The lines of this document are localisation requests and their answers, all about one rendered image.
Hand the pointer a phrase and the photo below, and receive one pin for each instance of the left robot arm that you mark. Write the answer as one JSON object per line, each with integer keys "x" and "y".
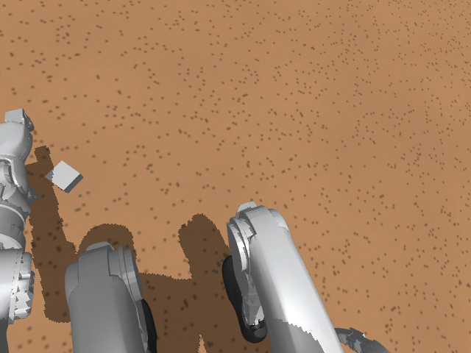
{"x": 16, "y": 278}

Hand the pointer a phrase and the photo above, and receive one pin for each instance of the right robot hand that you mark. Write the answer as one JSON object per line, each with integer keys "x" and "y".
{"x": 358, "y": 342}

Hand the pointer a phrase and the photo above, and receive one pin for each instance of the left robot foot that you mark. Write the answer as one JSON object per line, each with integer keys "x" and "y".
{"x": 150, "y": 326}

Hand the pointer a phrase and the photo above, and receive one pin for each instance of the left robot hand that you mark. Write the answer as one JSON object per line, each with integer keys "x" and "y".
{"x": 16, "y": 140}

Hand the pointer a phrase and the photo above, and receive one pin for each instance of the small box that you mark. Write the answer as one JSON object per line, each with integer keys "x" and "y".
{"x": 64, "y": 176}

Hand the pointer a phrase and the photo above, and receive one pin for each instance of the right robot foot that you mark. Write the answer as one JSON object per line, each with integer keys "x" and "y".
{"x": 252, "y": 333}

